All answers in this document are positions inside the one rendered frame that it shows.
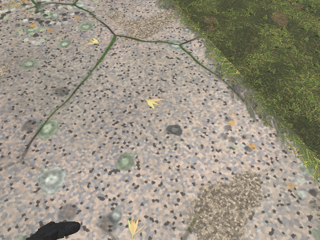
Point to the left robot hand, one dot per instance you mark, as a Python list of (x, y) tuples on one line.
[(54, 231)]

